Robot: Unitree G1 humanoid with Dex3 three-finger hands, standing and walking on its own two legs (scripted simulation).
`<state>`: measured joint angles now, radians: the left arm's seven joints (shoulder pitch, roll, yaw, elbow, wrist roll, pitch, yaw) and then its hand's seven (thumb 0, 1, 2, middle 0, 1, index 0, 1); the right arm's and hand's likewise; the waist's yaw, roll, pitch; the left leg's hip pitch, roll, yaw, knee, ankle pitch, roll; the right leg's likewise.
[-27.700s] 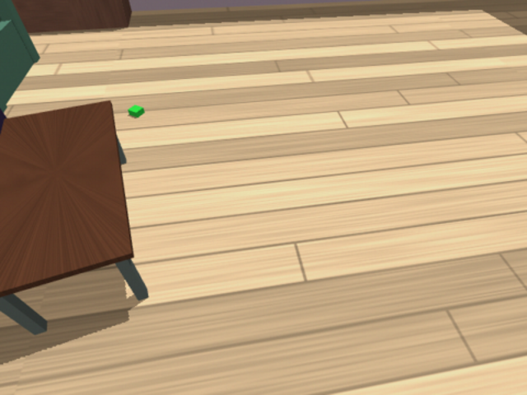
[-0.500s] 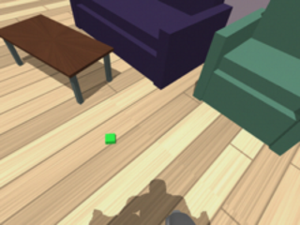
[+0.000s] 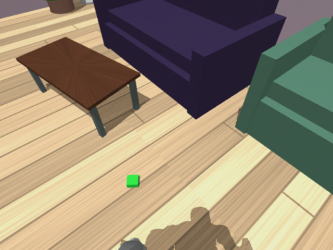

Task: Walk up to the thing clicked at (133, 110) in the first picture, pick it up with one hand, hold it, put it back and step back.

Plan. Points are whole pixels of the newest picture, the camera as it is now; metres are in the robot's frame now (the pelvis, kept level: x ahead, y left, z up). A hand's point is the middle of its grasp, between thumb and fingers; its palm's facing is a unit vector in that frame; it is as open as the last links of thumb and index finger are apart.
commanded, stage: walk up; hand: left
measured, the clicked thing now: (132, 181) +0.66 +0.26 -0.75
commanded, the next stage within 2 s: none
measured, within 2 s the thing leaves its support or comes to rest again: neither
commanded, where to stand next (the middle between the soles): +0.26 +0.02 m, yaw +0 degrees
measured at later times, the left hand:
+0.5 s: hand (69, 227) +0.22 +0.29 -0.15, palm faces -0.06 -0.92 -0.38, open 7.4 cm
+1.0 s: hand (73, 214) +0.26 +0.30 -0.17, palm faces +0.03 -0.93 -0.38, open 7.4 cm
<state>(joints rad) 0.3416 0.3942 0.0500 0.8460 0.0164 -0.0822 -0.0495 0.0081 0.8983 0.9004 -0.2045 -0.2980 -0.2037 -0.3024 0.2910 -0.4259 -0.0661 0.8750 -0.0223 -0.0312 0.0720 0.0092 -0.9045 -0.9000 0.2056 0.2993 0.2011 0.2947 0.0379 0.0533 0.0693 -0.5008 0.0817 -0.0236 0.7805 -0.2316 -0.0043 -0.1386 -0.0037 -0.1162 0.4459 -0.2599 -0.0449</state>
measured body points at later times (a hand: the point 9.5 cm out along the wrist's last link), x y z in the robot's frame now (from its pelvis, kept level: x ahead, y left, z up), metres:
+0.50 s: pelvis +0.15 +0.02 -0.01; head +0.17 +0.02 +0.44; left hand +0.22 +0.34 -0.12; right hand +0.21 -0.30 -0.12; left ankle +0.15 +0.15 -0.74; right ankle +0.26 -0.12 -0.72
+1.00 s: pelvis +0.21 +0.03 -0.02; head +0.21 +0.03 +0.43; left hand +0.26 +0.35 -0.14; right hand +0.26 -0.30 -0.13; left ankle +0.26 +0.15 -0.74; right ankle +0.27 -0.11 -0.74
